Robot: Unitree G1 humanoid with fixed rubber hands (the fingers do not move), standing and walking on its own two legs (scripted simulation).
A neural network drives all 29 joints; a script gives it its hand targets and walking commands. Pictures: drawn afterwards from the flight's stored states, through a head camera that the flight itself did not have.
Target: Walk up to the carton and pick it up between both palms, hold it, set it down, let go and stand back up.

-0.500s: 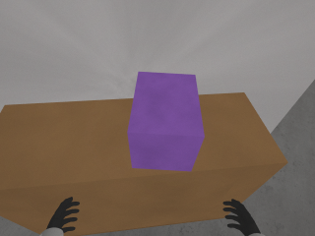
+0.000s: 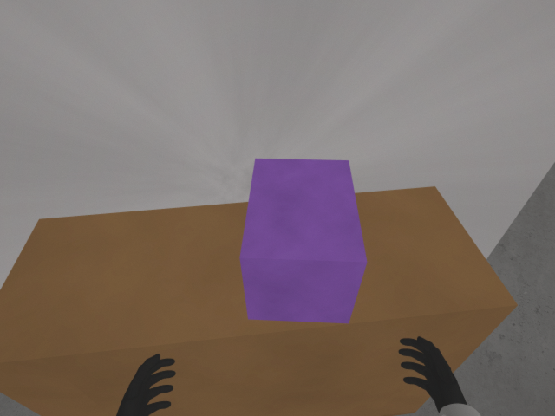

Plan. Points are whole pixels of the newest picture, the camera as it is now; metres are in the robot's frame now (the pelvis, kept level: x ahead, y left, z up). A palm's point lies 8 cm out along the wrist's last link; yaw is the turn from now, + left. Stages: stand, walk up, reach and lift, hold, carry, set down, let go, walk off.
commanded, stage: reach and lift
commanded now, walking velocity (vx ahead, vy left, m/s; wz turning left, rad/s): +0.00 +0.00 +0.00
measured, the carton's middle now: (300, 237) +0.44 +0.01 +0.00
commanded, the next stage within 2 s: none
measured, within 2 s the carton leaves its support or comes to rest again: neither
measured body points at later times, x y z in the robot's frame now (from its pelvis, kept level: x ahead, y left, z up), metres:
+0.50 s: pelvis +0.03 +0.00 +0.00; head +0.00 +0.02 +0.45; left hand +0.20 +0.20 -0.03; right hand +0.21 -0.21 -0.02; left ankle +0.01 +0.14 -0.75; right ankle -0.01 -0.11 -0.75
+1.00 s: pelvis +0.01 +0.00 +0.00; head +0.01 +0.02 +0.45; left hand +0.29 +0.17 +0.03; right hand +0.27 -0.21 +0.03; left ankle +0.01 +0.14 -0.75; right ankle -0.01 -0.11 -0.75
